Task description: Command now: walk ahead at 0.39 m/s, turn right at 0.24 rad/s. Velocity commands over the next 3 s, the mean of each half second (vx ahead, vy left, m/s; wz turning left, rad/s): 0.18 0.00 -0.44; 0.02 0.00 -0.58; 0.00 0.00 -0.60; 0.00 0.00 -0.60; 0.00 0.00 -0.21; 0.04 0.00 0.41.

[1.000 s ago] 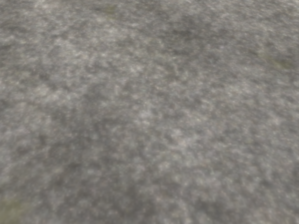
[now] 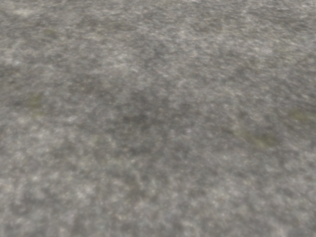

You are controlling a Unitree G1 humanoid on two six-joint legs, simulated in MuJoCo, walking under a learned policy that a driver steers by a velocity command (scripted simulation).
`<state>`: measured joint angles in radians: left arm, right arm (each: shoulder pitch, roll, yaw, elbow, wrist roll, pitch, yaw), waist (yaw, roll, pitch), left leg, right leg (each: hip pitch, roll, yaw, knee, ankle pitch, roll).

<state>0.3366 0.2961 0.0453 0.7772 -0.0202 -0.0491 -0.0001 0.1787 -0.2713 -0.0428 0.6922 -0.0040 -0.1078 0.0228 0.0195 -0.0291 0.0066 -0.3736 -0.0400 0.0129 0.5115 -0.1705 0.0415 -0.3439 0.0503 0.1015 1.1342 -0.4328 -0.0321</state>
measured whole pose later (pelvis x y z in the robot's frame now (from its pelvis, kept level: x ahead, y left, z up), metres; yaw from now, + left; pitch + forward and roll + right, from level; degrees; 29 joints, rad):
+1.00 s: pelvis +0.20 +0.01 +0.01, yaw -32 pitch +2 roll -1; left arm 0.21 0.35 0.11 0.63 -0.02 0.07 0.02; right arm 0.17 -0.26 -0.06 0.71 -0.02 0.01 -0.04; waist -0.01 -0.04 0.03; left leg -0.25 0.04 0.05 0.45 -0.22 0.01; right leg -0.54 0.03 0.07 1.10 -0.37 0.09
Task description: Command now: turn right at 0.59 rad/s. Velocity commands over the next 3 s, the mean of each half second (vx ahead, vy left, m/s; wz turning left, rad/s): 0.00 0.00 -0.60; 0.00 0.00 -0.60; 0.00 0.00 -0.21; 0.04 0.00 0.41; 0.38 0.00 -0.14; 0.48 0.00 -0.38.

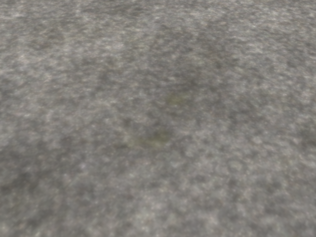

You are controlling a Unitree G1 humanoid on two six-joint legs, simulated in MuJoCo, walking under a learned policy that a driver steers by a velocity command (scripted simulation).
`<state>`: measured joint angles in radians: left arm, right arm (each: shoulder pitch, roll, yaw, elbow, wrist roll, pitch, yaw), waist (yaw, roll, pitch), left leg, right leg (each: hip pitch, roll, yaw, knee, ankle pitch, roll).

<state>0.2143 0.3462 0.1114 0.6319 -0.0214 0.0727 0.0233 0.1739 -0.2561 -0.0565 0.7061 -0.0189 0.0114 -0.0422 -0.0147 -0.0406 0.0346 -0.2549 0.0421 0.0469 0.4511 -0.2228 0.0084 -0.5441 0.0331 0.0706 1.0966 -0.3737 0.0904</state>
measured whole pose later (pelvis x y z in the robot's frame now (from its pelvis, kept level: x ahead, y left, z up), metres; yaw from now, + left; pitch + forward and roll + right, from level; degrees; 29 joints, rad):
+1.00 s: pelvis -0.01 -0.03 +0.00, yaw -35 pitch +1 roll +0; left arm 0.18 0.31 0.08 0.62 -0.02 0.07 0.00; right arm 0.15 -0.28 -0.07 0.68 0.00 0.02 -0.02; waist -0.01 0.00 0.07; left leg -0.23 0.08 0.11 0.46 -0.24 -0.02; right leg -0.39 -0.04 0.00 0.79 -0.40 0.08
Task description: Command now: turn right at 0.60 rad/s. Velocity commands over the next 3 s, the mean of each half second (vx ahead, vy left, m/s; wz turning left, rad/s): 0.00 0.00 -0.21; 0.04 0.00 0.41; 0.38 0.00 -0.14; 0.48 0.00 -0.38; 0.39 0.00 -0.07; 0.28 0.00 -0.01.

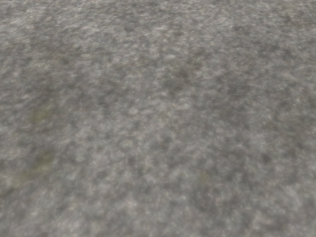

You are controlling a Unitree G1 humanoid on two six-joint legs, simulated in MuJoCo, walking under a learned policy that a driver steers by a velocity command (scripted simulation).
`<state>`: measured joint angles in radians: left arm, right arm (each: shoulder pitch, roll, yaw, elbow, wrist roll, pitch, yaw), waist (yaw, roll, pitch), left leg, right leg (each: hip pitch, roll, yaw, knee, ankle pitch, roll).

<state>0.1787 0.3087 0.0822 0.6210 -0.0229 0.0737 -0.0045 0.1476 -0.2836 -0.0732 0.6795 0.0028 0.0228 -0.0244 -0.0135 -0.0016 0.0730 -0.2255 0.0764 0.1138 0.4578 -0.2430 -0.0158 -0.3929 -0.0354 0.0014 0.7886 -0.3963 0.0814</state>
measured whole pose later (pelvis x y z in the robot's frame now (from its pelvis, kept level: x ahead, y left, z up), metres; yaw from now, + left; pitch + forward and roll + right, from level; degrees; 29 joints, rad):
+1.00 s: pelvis +0.01 +0.01 -0.01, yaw +11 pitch +2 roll -1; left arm 0.23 0.32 0.08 0.74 -0.02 0.00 0.01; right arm 0.15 -0.28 -0.05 0.59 0.03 0.06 0.02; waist 0.04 -0.02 0.03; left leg -0.31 0.04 0.06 0.62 -0.40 0.01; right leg -0.23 -0.11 -0.24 0.55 -0.33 0.00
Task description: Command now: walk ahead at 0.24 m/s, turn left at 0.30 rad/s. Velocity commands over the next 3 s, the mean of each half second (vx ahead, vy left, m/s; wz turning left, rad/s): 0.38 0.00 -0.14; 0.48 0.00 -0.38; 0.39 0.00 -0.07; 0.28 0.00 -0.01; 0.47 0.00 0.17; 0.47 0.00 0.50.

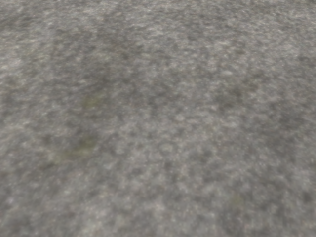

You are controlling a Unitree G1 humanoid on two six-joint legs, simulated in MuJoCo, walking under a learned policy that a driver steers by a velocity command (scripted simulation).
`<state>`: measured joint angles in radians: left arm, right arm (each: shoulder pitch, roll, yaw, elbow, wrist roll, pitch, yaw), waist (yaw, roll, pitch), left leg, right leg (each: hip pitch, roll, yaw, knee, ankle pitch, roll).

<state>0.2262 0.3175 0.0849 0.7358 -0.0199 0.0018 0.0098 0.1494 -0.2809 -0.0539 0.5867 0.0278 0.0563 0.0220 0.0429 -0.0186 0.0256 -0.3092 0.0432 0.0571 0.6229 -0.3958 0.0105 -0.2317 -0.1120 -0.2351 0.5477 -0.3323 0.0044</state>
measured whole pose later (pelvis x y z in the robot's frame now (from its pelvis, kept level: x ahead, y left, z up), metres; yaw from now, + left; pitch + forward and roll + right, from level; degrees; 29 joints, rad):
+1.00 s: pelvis +0.50 -0.01 -0.01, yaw -19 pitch +2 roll -1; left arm 0.35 0.31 0.06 0.78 -0.01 -0.05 -0.01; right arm 0.13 -0.28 -0.02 0.62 0.00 -0.11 0.02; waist 0.06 0.01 0.01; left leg -0.48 0.01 0.00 0.54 -0.10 0.02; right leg -0.08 0.06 0.16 0.56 -0.48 -0.03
